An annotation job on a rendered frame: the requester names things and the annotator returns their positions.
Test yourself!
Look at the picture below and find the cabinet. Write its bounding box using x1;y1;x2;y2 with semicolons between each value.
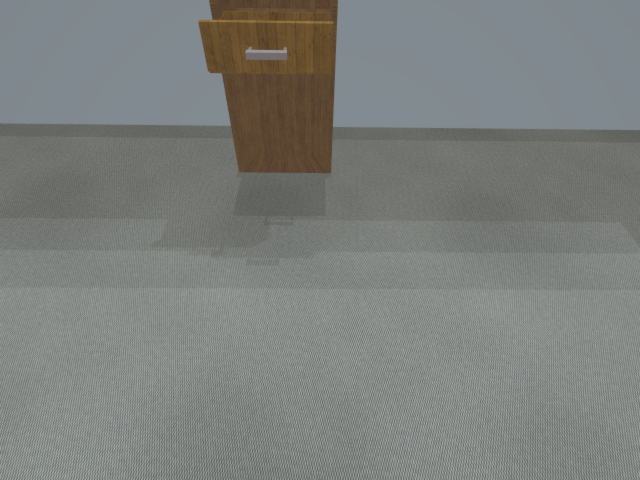
209;0;338;173

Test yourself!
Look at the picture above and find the drawer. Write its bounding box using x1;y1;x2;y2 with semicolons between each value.
198;11;333;75

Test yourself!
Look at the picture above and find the handle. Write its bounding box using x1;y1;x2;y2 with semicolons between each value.
245;47;287;60

